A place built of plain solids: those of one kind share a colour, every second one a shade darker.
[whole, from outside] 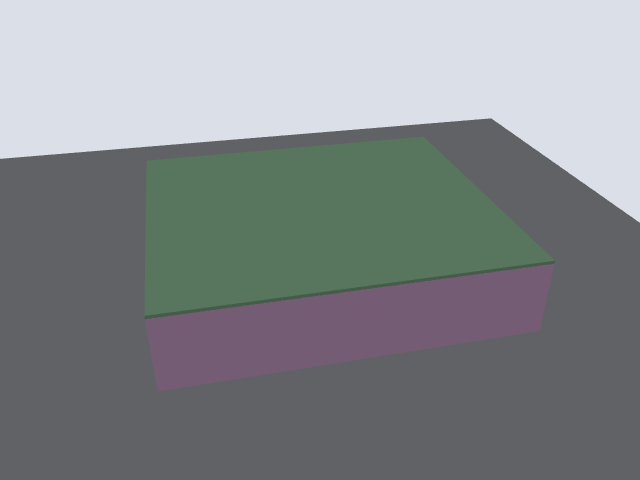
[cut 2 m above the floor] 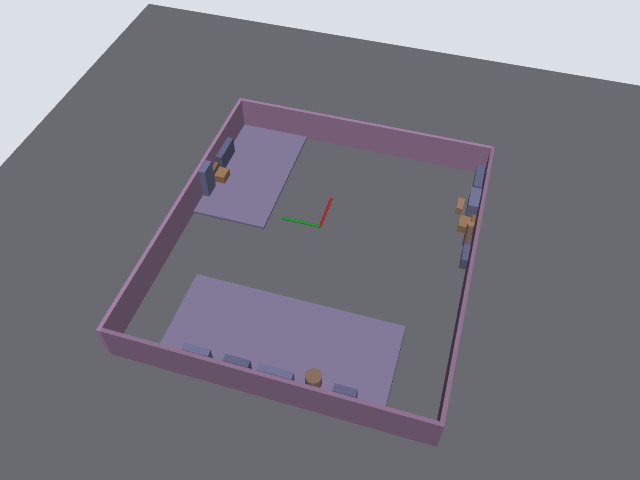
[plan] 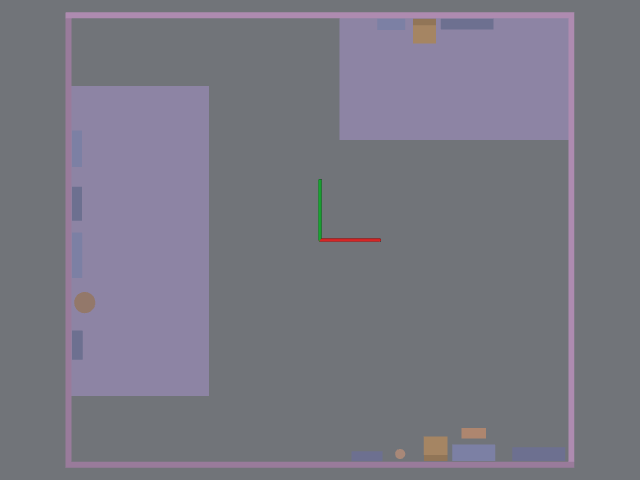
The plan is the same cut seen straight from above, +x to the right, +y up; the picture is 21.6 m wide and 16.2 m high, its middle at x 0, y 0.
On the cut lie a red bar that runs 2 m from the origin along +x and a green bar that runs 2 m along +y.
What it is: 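A loft; one open main floor with 3 platforms, their free sides bare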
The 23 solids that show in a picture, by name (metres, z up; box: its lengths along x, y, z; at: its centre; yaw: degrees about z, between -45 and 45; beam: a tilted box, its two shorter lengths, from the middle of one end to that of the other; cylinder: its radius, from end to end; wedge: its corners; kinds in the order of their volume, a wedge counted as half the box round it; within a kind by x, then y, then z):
{
 "floor_1": {"box": [4.64, 10.46, 0.94], "at": [-6.07, -0.03, 0.42]},
 "floor_2": {"box": [7.73, 4.11, 0.2], "at": [4.52, 5.43, 0.05]},
 "wall_1": {"box": [0.2, 14.97, 3.71], "at": [-8.49, 0.0, 1.8]},
 "wall_2": {"box": [17.17, 0.2, 3.71], "at": [0.0, -7.58, 1.8]},
 "wall_3": {"box": [17.17, 0.2, 3.71], "at": [0.0, 7.59, 1.8]},
 "wall_4": {"box": [0.2, 14.97, 3.71], "at": [8.49, 0.0, 1.8]},
 "roof_1": {"box": [17.17, 15.37, 0.16], "at": [0.0, 0.0, 3.74]},
 "case_1": {"box": [0.34, 1.54, 2.2], "at": [-8.2, -0.52, 1.99]},
 "case_2": {"box": [0.34, 1.15, 1.86], "at": [-8.2, 1.22, 1.82]},
 "case_3": {"box": [0.34, 1.23, 2.21], "at": [-8.2, 3.08, 2.0]},
 "case_4": {"box": [0.36, 0.99, 1.95], "at": [-8.19, -3.55, 1.87]},
 "case_5": {"box": [1.05, 0.33, 0.78], "at": [1.58, -7.3, 0.34]},
 "case_6": {"box": [0.95, 0.38, 1.86], "at": [2.4, 7.28, 1.08]},
 "case_7": {"box": [1.78, 0.36, 1.05], "at": [4.96, 7.29, 0.68]},
 "case_8": {"box": [1.45, 0.56, 1.24], "at": [5.19, -7.18, 0.57]},
 "case_9": {"box": [1.8, 0.47, 0.79], "at": [7.38, -7.23, 0.35]},
 "chair_1": {"box": [0.78, 0.61, 0.48], "at": [3.53, 6.94, 0.39]},
 "chair_2": {"box": [0.78, 0.22, 0.79], "at": [3.53, 7.36, 0.55]},
 "chair_3": {"box": [0.8, 0.21, 0.81], "at": [3.91, -7.36, 0.35]},
 "chair_4": {"box": [0.8, 0.62, 0.55], "at": [3.91, -6.94, 0.22]},
 "bush_1": {"cylinder": 0.36, "from": [-7.94, -2.11, 1.38], "to": [-7.94, -2.11, 2.57]},
 "bush_2": {"cylinder": 0.17, "from": [2.71, -7.22, 0.47], "to": [2.71, -7.22, 1.66]},
 "bench_1": {"box": [0.84, 0.36, 0.53], "at": [5.19, -6.52, 0.21]}
}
